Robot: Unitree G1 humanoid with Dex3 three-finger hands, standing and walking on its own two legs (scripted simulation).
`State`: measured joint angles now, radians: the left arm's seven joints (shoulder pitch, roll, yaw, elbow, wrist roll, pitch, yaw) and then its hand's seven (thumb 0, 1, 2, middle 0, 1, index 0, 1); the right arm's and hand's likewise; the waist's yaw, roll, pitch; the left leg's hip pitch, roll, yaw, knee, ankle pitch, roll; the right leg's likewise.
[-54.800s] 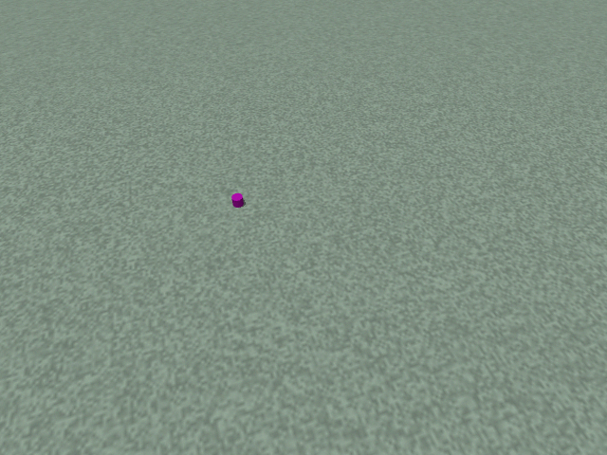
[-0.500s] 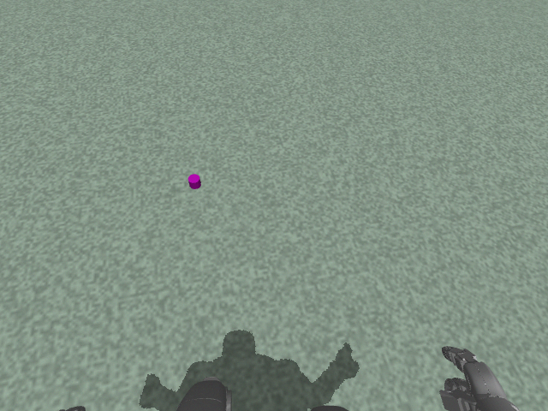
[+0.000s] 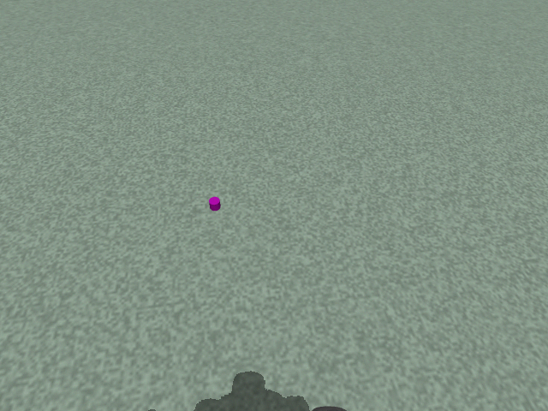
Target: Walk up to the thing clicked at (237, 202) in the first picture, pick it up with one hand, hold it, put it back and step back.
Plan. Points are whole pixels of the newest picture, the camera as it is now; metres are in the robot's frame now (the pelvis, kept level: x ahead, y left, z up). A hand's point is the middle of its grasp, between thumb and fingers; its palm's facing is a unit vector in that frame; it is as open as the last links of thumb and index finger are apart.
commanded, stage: step back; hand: left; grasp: from above
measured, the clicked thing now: (214, 203) +1.12 +0.23 -0.75
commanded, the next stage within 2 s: stand in 0.58 s
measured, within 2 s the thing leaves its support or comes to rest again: neither
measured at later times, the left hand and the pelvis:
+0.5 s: hand out of the picture +0.14 +0.25 -0.15, palm faces +0.05 -0.92 -0.40, open 7.4 cm; pelvis +0.05 -0.02 -0.01, yaw +2 degrees
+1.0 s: hand out of the picture +0.15 +0.24 -0.14, palm faces +0.00 -0.95 -0.32, open 7.4 cm; pelvis +0.06 +0.00 +0.01, yaw +1 degrees
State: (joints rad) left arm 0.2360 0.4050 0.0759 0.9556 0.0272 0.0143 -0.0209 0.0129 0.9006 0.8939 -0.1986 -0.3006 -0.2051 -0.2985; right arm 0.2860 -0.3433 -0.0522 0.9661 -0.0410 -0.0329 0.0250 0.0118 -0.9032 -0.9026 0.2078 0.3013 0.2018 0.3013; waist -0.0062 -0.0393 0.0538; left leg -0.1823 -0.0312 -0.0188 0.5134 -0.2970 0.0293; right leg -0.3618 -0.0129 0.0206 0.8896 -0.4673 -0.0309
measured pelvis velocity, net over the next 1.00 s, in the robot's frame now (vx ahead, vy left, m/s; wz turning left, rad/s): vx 0.06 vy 0.00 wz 0.01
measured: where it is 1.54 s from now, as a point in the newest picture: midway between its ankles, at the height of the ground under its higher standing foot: outside the picture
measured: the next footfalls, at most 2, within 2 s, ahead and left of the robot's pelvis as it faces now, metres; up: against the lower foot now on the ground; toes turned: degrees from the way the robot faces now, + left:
right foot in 0.16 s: +0.11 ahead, -0.14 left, +0.00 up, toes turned -2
left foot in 0.46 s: +0.09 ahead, +0.12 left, +0.00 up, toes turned +1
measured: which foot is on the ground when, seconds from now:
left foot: down 0.00-0.18, up 0.20-0.44, down 0.46-1.00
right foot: up 0.00-0.14, down 0.16-1.00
